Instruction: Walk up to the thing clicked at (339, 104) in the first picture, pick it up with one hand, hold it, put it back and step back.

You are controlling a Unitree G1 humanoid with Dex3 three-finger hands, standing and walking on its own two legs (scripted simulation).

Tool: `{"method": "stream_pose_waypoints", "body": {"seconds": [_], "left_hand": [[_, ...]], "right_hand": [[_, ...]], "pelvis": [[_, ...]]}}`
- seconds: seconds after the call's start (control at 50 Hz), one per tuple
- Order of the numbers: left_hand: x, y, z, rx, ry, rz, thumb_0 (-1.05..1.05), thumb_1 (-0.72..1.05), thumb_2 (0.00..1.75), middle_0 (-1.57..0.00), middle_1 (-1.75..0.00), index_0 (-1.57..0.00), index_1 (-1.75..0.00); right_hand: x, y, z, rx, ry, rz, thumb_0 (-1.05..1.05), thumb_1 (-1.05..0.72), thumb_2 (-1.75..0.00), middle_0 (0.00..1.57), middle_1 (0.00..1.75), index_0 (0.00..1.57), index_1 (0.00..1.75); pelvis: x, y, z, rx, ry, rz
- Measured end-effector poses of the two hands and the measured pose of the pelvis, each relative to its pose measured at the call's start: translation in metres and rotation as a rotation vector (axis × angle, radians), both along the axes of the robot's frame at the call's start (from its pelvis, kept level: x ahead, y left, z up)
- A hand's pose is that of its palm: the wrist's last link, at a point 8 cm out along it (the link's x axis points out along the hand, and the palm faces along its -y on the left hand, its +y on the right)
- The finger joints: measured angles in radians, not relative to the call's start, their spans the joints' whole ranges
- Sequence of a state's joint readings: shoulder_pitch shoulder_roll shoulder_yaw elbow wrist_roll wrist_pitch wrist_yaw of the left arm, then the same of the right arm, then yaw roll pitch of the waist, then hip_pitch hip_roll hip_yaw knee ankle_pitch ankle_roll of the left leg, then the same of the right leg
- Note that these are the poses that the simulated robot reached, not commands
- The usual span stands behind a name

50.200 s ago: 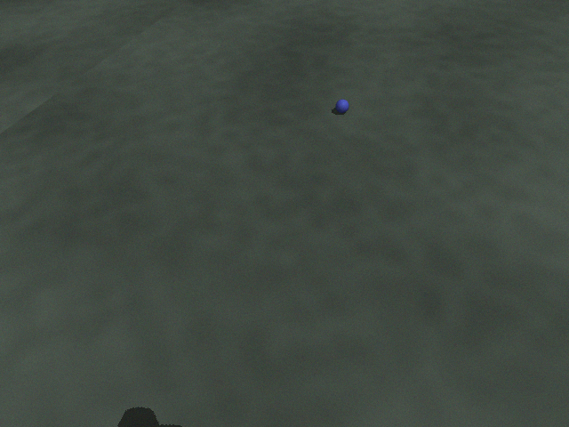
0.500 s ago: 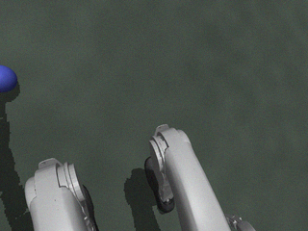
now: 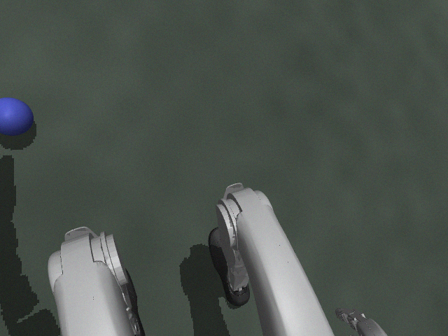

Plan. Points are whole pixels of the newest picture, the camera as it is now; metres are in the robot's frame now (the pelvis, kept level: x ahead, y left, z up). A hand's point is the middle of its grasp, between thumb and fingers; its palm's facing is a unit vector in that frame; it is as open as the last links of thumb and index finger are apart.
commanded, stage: withdraw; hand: left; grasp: from above
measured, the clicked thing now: (10, 116) +0.59 +0.30 -0.35
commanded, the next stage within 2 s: none
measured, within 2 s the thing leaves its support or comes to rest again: neither
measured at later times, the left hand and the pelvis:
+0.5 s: hand out of the picture +0.56 +0.33 -0.10, palm faces -0.39 -0.06 -0.92, open 9.5 cm; pelvis +0.00 +0.00 -0.02, yaw +1 degrees
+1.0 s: hand out of the picture +0.55 +0.31 -0.11, palm faces -0.46 -0.06 -0.89, open 8.9 cm; pelvis +0.00 +0.00 +0.00, yaw +0 degrees
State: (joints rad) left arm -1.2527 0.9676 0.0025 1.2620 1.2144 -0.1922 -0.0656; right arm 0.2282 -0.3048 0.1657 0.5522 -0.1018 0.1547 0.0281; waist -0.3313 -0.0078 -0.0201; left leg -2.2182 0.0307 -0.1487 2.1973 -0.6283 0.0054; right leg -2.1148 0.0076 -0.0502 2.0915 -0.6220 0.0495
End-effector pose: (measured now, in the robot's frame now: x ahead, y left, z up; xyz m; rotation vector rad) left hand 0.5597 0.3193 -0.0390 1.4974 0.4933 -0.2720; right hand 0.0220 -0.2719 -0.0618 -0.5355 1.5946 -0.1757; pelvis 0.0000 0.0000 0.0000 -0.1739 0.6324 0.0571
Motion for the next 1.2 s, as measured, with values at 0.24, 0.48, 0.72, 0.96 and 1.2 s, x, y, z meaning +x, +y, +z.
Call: {"method": "stream_pose_waypoints", "body": {"seconds": [0.24, 0.48, 0.72, 0.96, 1.2], "left_hand": [[-0.017, -0.012, -0.029, 0.036, -0.043, 0.026, 0.0, 0.19, 0.4, -0.73, -0.31, -0.72, -0.31], [0.001, 0.003, -0.001, 0.05, -0.079, 0.079, 0.0, 0.16, 0.42, -0.72, -0.33, -0.72, -0.34], [0.012, 0.006, 0.014, 0.038, -0.031, 0.069, 0.0, 0.18, 0.41, -0.74, -0.31, -0.73, -0.31], [0.001, -0.003, -0.001, 0.003, -0.004, 0.008, 0.0, 0.25, 0.35, -0.79, -0.25, -0.78, -0.25], [-0.008, -0.008, -0.033, 0.035, -0.067, 0.028, 0.0, 0.22, 0.37, -0.77, -0.28, -0.76, -0.28]], "right_hand": [[0.001, 0.013, -0.029, 0.071, -0.046, -0.042, 0.0, -0.91, -0.9, 0.2, 0.3, 0.2, 0.3], [0.011, 0.019, -0.038, 0.09, -0.077, -0.035, 0.0, -0.92, -0.9, 0.21, 0.3, 0.2, 0.3], [0.001, 0.009, -0.012, 0.041, -0.019, -0.038, 0.0, -0.91, -0.9, 0.2, 0.3, 0.2, 0.3], [-0.001, 0.003, -0.002, 0.004, -0.006, -0.01, 0.0, -0.91, -0.9, 0.2, 0.3, 0.2, 0.3], [-0.001, 0.018, -0.034, 0.068, -0.043, -0.041, 0.0, -0.91, -0.9, 0.2, 0.3, 0.2, 0.3]], "pelvis": [[-0.004, 0.0, -0.015, 0.014, 0.001, -0.001], [0.0, 0.0, -0.018, 0.016, 0.009, 0.0], [0.004, 0.0, -0.004, 0.003, 0.016, -0.004], [-0.001, 0.001, -0.001, -0.001, 0.001, 0.0], [-0.003, 0.002, -0.022, 0.007, 0.004, -0.002]]}}
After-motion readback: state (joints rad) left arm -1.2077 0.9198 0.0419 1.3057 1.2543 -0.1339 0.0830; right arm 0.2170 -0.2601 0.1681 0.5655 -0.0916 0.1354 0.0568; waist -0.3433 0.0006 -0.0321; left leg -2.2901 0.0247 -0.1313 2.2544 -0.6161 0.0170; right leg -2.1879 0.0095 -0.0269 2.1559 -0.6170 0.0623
